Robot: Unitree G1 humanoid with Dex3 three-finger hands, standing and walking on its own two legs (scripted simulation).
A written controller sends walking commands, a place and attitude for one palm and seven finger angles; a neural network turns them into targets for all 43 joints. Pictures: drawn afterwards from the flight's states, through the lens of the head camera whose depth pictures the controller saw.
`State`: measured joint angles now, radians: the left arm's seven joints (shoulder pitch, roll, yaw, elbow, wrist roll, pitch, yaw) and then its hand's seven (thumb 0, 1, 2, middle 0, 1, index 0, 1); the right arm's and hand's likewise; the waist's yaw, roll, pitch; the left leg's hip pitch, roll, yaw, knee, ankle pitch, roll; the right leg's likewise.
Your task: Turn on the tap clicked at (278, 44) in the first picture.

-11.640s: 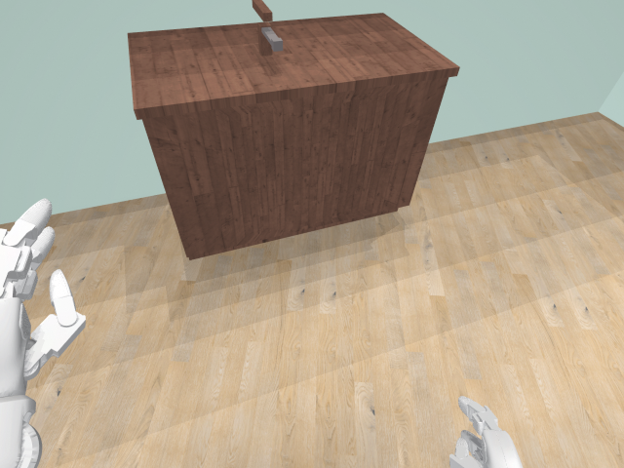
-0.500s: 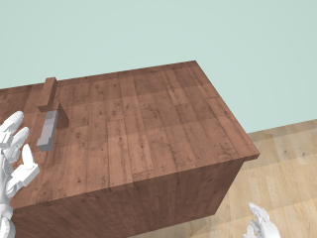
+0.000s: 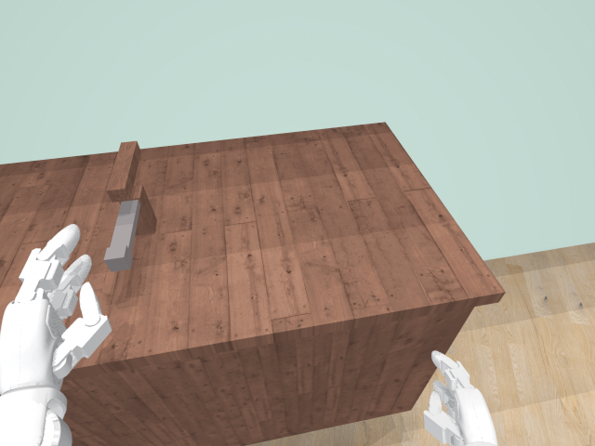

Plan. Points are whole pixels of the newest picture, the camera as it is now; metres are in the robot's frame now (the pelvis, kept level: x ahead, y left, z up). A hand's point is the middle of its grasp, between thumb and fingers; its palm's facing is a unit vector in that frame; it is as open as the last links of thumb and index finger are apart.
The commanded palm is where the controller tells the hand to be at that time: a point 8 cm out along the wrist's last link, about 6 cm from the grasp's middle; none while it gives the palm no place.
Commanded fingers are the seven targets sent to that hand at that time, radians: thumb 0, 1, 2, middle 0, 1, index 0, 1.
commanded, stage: turn the palm inward beside the body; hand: left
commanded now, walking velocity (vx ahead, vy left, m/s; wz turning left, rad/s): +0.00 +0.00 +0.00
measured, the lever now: (118, 258) +0.33 +0.32 +0.07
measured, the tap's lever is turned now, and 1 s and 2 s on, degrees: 0 0 0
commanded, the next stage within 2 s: reach beside the lever's end, fingers flat in 0.76 s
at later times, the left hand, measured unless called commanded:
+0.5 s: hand (116, 331) +0.18 +0.22 +0.14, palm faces +0.46 -0.88 -0.14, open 7.4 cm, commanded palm +0.13 +0.26 +0.15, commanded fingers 0.00 0.90 0.90 -0.20 -0.30 -0.20 -0.30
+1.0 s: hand (121, 323) +0.19 +0.22 +0.14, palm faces +0.47 -0.87 -0.13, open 7.4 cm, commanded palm +0.15 +0.27 +0.14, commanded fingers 0.00 0.90 0.90 -0.20 -0.30 -0.20 -0.30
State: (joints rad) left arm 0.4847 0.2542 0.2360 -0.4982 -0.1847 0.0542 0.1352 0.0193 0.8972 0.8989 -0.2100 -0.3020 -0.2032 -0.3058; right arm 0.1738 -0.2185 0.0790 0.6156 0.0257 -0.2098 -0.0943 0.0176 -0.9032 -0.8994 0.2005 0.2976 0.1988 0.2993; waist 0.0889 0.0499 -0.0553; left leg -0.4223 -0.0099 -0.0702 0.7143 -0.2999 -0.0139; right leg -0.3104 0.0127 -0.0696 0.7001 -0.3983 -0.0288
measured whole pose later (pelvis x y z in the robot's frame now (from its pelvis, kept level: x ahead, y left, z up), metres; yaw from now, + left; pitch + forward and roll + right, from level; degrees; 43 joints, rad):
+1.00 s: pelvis +0.01 -0.01 +0.00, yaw +0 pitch +0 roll -1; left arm 0.51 0.22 0.22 -0.47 -0.22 0.06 0.17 0.02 0.90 0.90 -0.21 -0.30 -0.20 -0.31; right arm 0.19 -0.24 0.06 0.64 0.03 -0.21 -0.11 0.02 -0.90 -0.90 0.20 0.30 0.20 0.30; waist 0.08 0.06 -0.06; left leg -0.38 0.01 -0.08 0.69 -0.30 -0.03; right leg -0.27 0.03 -0.08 0.67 -0.40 -0.05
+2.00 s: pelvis +0.00 +0.00 +0.00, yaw -1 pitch +3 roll -1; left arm 0.24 0.24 0.32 -0.04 -0.20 -0.12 0.16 0.02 0.90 0.90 -0.18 -0.23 -0.18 -0.23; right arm 0.18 -0.24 0.03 0.68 0.02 -0.17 -0.09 0.02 -0.90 -0.90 0.20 0.30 0.20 0.30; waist 0.04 0.05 -0.05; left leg -0.47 0.00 -0.06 0.72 -0.30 -0.01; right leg -0.35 0.02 -0.06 0.70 -0.39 -0.03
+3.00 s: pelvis +0.00 +0.02 -0.01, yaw -1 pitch +9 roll -3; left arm -0.03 0.33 0.45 0.36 -0.21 -0.27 0.05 0.02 0.90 0.90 -0.16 -0.15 -0.15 -0.16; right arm 0.24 -0.26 0.02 0.69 0.01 -0.11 -0.08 0.02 -0.90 -0.90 0.20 0.30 0.20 0.30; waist 0.00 0.04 -0.08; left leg -0.65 0.00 -0.06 0.83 -0.34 0.00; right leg -0.52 0.03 -0.06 0.78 -0.41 -0.01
